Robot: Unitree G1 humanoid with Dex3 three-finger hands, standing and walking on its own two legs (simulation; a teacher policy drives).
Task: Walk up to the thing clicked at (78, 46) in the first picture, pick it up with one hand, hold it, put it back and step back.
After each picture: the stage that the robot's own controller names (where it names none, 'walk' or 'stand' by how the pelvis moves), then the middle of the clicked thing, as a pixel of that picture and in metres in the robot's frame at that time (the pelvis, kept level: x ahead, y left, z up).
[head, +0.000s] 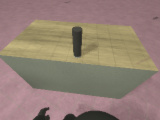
stand; (77, 44) +0.55 +0.14 +0.11
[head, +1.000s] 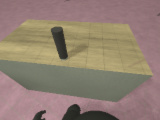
stand; (60, 45) +0.47 +0.25 +0.13
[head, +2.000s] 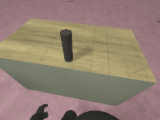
stand; (67, 48) +0.47 +0.20 +0.12
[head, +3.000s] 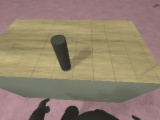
stand; (63, 56) +0.37 +0.18 +0.13
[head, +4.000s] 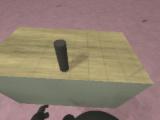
stand; (62, 58) +0.39 +0.21 +0.11
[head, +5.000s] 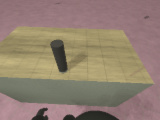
stand; (60, 58) +0.39 +0.22 +0.11
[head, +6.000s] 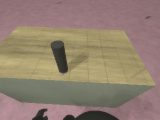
stand; (61, 59) +0.38 +0.21 +0.11
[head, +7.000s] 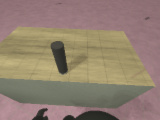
stand; (60, 60) +0.37 +0.21 +0.11
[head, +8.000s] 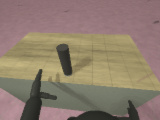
rise first; (65, 62) +0.37 +0.20 +0.11
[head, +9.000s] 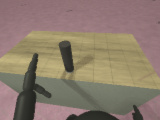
go down; (67, 59) +0.40 +0.20 +0.12
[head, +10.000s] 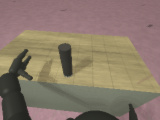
go down; (66, 62) +0.37 +0.18 +0.12
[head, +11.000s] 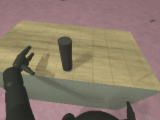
close in; (66, 57) +0.39 +0.18 +0.13
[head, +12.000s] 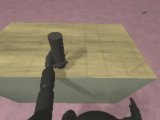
close; (58, 53) +0.40 +0.21 +0.15
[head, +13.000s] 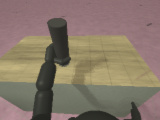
lift; (61, 47) +0.32 +0.16 +0.29
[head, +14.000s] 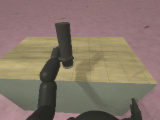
lift; (65, 47) +0.36 +0.16 +0.27
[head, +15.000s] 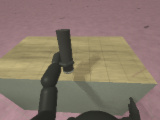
hold; (66, 52) +0.35 +0.16 +0.23
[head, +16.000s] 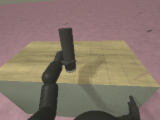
hold; (68, 51) +0.35 +0.15 +0.26
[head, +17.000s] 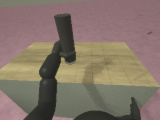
hold; (67, 42) +0.33 +0.14 +0.33
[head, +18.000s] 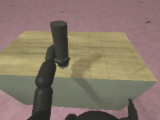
crouch; (61, 48) +0.35 +0.18 +0.26
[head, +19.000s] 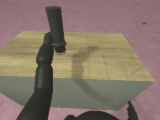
lower; (57, 33) +0.43 +0.22 +0.29
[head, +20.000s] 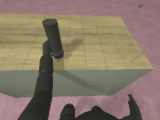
lower; (55, 42) +0.46 +0.21 +0.16
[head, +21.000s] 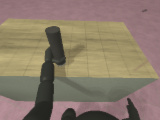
lower; (57, 49) +0.42 +0.21 +0.16
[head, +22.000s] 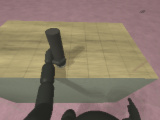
lower; (57, 50) +0.41 +0.21 +0.15
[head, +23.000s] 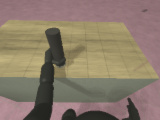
lower; (57, 50) +0.41 +0.21 +0.15
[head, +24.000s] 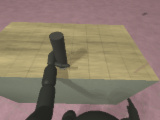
open; (60, 53) +0.40 +0.20 +0.15
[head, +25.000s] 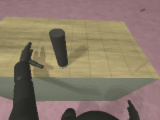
sink last; (60, 51) +0.40 +0.19 +0.15
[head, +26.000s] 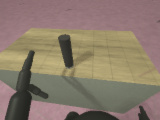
sink last; (67, 53) +0.42 +0.21 +0.14
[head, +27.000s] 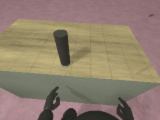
stand; (63, 51) +0.41 +0.20 +0.15
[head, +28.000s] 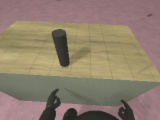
stand; (62, 51) +0.40 +0.20 +0.16
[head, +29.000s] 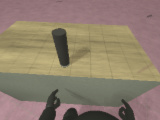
stand; (62, 50) +0.41 +0.20 +0.17
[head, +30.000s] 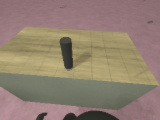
stand; (67, 55) +0.42 +0.19 +0.12
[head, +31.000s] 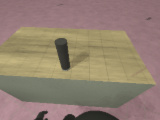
stand; (63, 56) +0.41 +0.21 +0.11
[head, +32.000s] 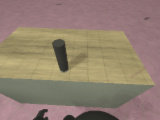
stand; (61, 58) +0.39 +0.21 +0.11
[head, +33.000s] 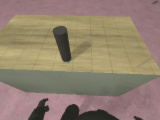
walk; (64, 47) +0.43 +0.20 +0.12
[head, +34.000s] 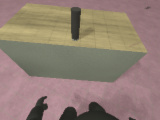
walk; (75, 26) +0.68 +0.17 +0.12
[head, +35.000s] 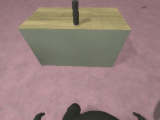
stand; (75, 14) +1.02 +0.27 +0.13
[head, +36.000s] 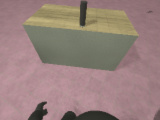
stand; (83, 15) +1.01 +0.16 +0.12
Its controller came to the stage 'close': yes
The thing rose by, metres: 0.21
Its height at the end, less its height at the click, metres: +0.00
